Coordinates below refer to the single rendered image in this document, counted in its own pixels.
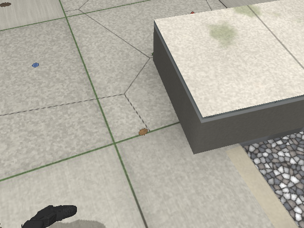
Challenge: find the left robot hand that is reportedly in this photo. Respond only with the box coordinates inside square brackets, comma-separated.
[21, 205, 77, 228]

